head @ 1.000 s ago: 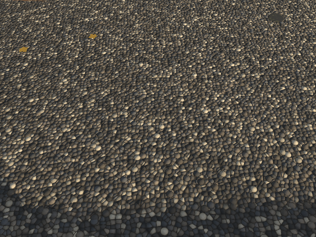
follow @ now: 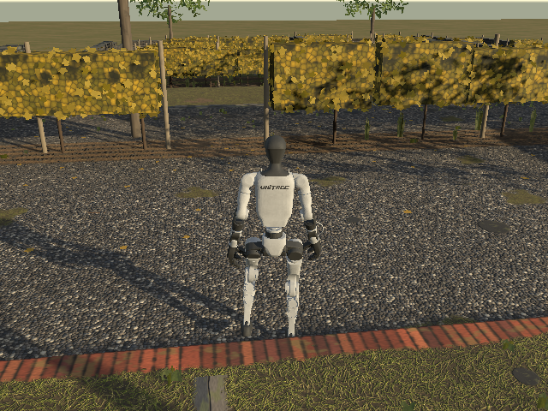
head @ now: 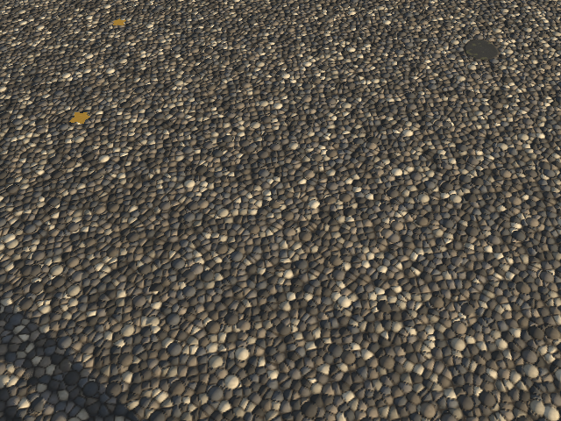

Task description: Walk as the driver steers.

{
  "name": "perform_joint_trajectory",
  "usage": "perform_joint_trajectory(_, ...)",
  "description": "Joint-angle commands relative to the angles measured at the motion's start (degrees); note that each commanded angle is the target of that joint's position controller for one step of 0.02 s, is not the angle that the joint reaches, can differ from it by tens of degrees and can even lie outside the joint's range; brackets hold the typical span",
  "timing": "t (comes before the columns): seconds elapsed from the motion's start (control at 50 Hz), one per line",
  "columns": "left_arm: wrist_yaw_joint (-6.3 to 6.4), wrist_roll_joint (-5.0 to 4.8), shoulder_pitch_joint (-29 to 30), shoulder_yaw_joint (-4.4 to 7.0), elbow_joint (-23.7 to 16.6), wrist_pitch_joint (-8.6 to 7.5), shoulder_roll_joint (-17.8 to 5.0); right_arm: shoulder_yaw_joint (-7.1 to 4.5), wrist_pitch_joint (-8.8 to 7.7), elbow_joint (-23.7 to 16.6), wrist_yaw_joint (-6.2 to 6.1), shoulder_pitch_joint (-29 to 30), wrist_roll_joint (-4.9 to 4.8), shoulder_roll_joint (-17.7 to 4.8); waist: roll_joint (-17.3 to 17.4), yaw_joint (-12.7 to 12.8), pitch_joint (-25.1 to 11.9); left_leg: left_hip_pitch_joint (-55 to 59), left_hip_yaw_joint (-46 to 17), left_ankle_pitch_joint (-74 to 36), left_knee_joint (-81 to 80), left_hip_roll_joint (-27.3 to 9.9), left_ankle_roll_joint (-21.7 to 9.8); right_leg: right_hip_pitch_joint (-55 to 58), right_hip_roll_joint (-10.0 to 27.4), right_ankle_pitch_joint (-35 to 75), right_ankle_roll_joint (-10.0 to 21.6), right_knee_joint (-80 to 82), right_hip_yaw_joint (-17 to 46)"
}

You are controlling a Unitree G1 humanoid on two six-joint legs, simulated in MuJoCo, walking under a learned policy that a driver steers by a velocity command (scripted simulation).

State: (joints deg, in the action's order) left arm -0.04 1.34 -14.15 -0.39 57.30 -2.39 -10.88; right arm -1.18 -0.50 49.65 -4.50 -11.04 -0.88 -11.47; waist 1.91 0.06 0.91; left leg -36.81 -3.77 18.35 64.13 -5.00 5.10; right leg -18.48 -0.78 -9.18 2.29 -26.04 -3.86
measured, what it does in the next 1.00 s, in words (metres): walks ahead: left foot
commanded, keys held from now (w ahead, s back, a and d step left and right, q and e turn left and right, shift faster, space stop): no key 1.00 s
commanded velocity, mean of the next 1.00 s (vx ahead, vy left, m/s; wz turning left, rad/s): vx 0.02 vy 0.00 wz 0.00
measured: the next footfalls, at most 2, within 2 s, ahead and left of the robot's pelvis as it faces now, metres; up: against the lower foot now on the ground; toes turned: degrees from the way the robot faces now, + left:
left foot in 0.10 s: +0.14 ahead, +0.16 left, +0.00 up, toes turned -1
left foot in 1.80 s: +0.33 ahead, +0.11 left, +0.00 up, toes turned +7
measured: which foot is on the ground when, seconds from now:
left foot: up 0.00-0.08, down 0.10-1.00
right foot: down 0.00-1.00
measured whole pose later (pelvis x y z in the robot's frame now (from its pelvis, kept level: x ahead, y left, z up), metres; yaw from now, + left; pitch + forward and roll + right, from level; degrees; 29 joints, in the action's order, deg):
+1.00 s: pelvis +0.09 +0.05 +0.00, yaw +0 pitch -2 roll +0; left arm 3.4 0.1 -18.6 2.9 65.0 -0.1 -8.4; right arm -4.1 1.2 61.0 -1.4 -9.0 -0.5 -9.5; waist 0.0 0.7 2.5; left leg -13.9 -0.5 16.0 31.6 1.0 -1.0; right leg -7.8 4.4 -19.4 -3.7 -29.2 -1.9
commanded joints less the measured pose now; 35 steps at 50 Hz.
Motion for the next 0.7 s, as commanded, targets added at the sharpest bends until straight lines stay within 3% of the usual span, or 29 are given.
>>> perform_joint_trajectory(0.02,1.14,-0.37,2.21,2.14,-2.79,-0.93,-8.53,-0.74,0.42,1.18,0.38,-9.51,0.28,-0.39,-10.81,-3.36,-7.21,20.99,1.86,-12.13,-21.23,2.45,0.72,-4.53,11.2,28.14,9.9,7.89,4.67)
perform_joint_trajectory(0.06,0.82,-1.47,2.25,2.06,-2.13,-0.54,-6.92,-1.48,1.12,1.19,0.98,-9.12,0.71,-1.73,-9.79,-4.51,-6.43,26.57,2.16,-17.56,-29.66,3.08,-1.26,-5.52,11.34,14.6,8.09,7.54,6.06)
perform_joint_trajectory(0.08,0.71,-1.93,0.58,1.72,-1.45,-0.34,-5.18,-2.03,1.64,1.2,1.26,-7.98,1.8,-3.4,-7.55,-4.02,-4.75,28.48,1.79,-18.04,-32.47,2.63,-2.59,-6.86,9.82,4.22,5.39,6.87,6.71)
perform_joint_trajectory(0.1,0.58,-1.48,-2.51,1.32,-0.38,-0.08,-3.25,-2.4,2.07,0.68,1.47,-7.54,2.73,-4.93,-4.78,-3.15,-3.24,30.86,-0.96,-22.12,-35.05,-0.61,-3.88,-8.88,7.66,-8.66,1.82,5.76,6.58)
perform_joint_trajectory(0.12,0.52,-0.49,-7.4,1.71,0.12,0.14,-3.2,-3.35,2.48,0.02,1.56,-6.19,2.25,-9.15,2.09,0.83,-1.45,32.22,-3.5,-23.75,-34.86,-4.17,-6.35,-11.74,3.63,-18.22,-1.24,3.3,4.63)
perform_joint_trajectory(0.14,0.88,-0.68,-9.98,1.81,0.24,0.68,-2.64,-3.48,2.79,0.52,1.97,-3.61,1.32,-8.68,8.1,2.73,-1.18,25.71,-3.32,-7.34,-37.48,-4.35,-8.75,-6.87,1.85,-14.82,-2.45,3.27,2.24)
perform_joint_trajectory(0.16,1.59,-0.93,-6.28,2.23,-0.29,1.58,-4.23,-3.46,2.77,0.1,2.52,-1.01,0.84,-6.56,7.56,1.15,2.78,17.3,-3.72,9.5,-41.77,-1.73,-8.29,-2.4,1.2,-12.08,-3.32,2.05,0.8)
perform_joint_trajectory(0.18,2.35,-0.91,-4.38,2.63,-0.77,2.22,-4.91,-3.16,2.25,-0.03,2.71,0.72,1.09,-5.36,6.77,1.25,4.73,13.64,-3.84,12.82,-43.72,-0.7,-7.39,-0.53,1.26,-10.44,-3.64,1.0,0.4)
perform_joint_trajectory(0.24,2.91,-0.17,-6.8,2.73,0.59,2.96,-3.68,-2.76,0.6,0.98,3.19,1.52,1.14,-3.78,5.42,2.01,2.99,15.11,-2.71,4.5,-42.39,0.28,-6.45,2.98,2.68,-7.37,-3.86,1.1,1.47)
perform_joint_trajectory(0.32,2.75,-0.66,-6.97,3.24,1.57,1.76,-4.16,-3.04,-0.07,2.66,3.22,0.1,0.78,-4.15,2.62,1.27,-1.93,22.62,-1.86,-14.27,-37.99,0.55,-7.45,3.9,3.27,-4.72,-4.46,0.37,1.51)
perform_joint_trajectory(0.38,2.85,-0.93,-7.42,3.29,2.41,1.88,-3.38,-3.22,-0.08,3.82,3.32,-0.47,0.5,-4.03,0.56,1.05,-3.35,24.97,-1.67,-21.06,-36.6,0.53,-8.41,4.81,3.49,-3.51,-5.14,-0.24,1.36)
perform_joint_trajectory(0.52,3.42,-1.35,-8.24,3.82,4.24,2.58,-3.52,-3.71,0.1,5.85,3.46,-0.21,0.41,-3.88,-1.71,1.07,-1.09,25.32,-0.54,-24.84,-36.4,1.74,-8.67,6.1,3.77,-1.6,-5.85,-0.3,1.09)
perform_joint_trajectory(0.7,3.61,-1.39,-8.14,4.08,5.87,2.64,-3.16,-3.88,0.72,7.73,3.26,0.6,0.34,-3.15,-1.4,0.78,0.63,26.29,0.89,-22.15,-36.74,3.02,-8.06,6.02,4.16,-1.84,-6.0,0.66,0.78)
Velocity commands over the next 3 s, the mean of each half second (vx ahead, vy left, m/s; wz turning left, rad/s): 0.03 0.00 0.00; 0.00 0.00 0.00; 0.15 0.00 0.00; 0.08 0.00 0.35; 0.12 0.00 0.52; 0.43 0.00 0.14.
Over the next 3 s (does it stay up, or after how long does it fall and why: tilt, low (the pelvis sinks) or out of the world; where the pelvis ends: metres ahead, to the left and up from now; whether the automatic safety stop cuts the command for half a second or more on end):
stays up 0.44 0.15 0.01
